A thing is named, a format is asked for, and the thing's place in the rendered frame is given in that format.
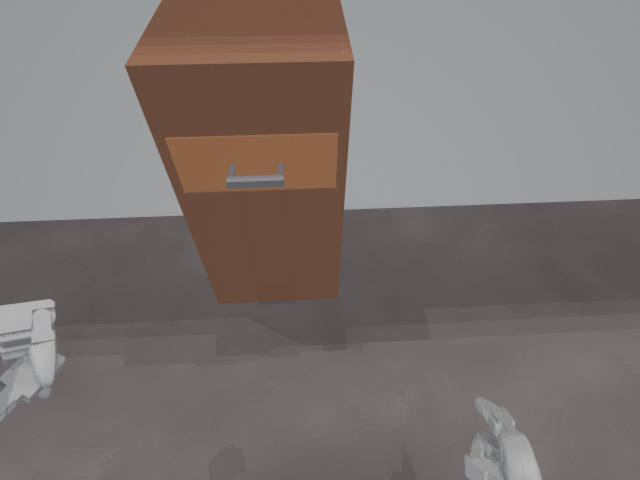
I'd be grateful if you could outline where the robot right hand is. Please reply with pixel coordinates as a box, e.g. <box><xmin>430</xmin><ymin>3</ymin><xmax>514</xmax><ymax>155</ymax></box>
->
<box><xmin>464</xmin><ymin>396</ymin><xmax>542</xmax><ymax>480</ymax></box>

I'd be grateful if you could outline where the handle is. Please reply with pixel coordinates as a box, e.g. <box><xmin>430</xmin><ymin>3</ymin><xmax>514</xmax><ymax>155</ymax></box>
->
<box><xmin>226</xmin><ymin>163</ymin><xmax>284</xmax><ymax>189</ymax></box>

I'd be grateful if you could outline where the cabinet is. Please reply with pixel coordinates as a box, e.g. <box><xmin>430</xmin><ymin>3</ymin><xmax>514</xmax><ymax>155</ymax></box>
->
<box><xmin>125</xmin><ymin>0</ymin><xmax>354</xmax><ymax>304</ymax></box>

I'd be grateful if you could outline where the robot left hand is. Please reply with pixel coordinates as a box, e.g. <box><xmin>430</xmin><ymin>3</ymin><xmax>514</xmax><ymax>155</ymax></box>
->
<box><xmin>0</xmin><ymin>299</ymin><xmax>65</xmax><ymax>426</ymax></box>

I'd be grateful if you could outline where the drawer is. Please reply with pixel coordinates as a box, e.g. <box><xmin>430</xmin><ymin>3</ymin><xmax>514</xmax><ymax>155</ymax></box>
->
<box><xmin>165</xmin><ymin>133</ymin><xmax>338</xmax><ymax>192</ymax></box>

